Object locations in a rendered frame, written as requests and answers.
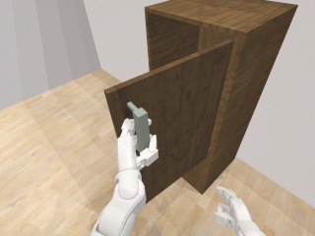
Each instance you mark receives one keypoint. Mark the left robot forearm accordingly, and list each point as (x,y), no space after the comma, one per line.
(129,197)

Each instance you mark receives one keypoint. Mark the handle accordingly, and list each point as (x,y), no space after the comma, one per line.
(141,121)

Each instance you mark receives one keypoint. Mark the right robot forearm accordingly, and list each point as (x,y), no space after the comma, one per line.
(247,227)

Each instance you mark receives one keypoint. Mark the robot right hand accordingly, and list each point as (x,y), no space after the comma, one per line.
(228,216)

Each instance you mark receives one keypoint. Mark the cupboard door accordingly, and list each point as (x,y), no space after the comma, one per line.
(182,99)

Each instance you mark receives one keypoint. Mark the robot left hand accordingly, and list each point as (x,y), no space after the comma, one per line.
(126,146)

